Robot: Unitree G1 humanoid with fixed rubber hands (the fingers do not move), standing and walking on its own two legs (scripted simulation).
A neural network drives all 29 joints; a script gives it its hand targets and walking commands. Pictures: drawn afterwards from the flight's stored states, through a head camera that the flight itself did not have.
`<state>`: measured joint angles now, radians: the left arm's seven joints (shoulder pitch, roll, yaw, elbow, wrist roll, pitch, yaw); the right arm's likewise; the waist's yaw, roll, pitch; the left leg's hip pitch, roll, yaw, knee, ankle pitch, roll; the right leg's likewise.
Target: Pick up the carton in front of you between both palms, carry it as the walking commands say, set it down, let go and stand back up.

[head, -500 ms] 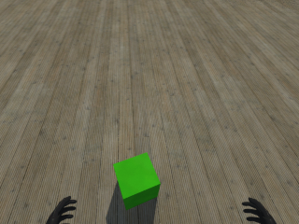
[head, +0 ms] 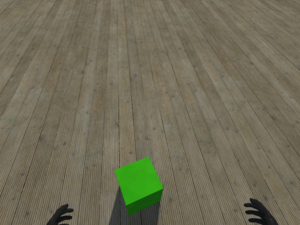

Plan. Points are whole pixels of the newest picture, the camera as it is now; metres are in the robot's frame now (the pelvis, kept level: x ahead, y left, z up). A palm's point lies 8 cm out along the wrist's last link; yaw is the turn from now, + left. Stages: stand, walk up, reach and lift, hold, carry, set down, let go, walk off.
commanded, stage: stand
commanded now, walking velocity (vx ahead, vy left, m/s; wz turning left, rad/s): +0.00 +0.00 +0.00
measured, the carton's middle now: (138, 186) +0.42 +0.07 -0.65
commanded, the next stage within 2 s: none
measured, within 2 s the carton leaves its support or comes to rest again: neither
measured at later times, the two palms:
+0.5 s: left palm out of the picture +0.07 +0.29 -0.11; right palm out of the picture +0.08 -0.31 -0.08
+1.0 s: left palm out of the picture +0.06 +0.30 -0.10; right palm out of the picture +0.07 -0.32 -0.08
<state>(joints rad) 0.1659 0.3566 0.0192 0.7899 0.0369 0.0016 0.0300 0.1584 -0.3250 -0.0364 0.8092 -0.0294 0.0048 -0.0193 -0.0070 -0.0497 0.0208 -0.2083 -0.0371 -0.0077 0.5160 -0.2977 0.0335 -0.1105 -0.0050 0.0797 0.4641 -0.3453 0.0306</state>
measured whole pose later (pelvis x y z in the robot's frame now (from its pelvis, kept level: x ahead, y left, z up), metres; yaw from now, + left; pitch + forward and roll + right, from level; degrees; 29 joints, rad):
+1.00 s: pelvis -0.03 -0.01 +0.01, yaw +1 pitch -2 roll +0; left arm 0.14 0.39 0.00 1.00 0.02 -0.01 0.02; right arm 0.11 -0.38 -0.01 1.03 -0.01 -0.01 -0.01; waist 0.00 -0.03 0.04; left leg -0.16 -0.03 -0.03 0.38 -0.18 0.02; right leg -0.06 0.00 0.06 0.34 -0.24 0.02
